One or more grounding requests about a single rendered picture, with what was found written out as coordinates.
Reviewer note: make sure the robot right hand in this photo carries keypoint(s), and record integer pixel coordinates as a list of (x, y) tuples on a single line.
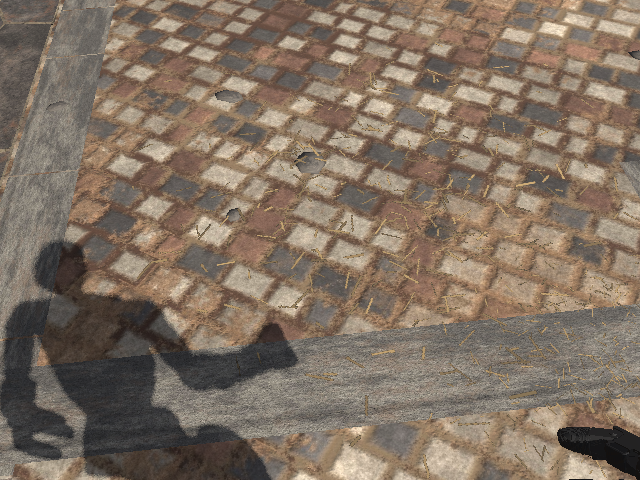
[(618, 447)]

